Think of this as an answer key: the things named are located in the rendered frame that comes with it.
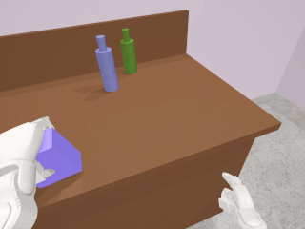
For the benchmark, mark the left robot forearm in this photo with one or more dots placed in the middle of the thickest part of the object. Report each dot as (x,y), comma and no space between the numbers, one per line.
(18,209)

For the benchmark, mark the right robot forearm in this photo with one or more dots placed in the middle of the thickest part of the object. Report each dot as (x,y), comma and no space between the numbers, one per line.
(249,218)

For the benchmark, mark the left robot hand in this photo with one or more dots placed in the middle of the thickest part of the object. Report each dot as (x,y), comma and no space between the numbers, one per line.
(23,143)

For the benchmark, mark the sponge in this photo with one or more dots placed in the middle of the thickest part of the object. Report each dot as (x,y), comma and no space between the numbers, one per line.
(58,154)

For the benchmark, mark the right robot hand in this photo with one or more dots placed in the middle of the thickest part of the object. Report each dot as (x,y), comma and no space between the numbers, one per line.
(232,201)

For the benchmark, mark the table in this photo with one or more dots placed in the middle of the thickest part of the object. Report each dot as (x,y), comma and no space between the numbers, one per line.
(153,151)

